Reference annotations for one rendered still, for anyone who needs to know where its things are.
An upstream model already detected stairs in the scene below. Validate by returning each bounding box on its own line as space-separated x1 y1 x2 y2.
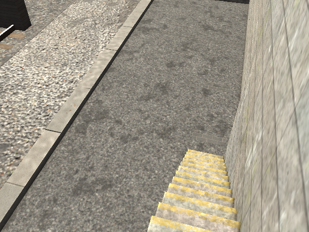
147 149 240 232

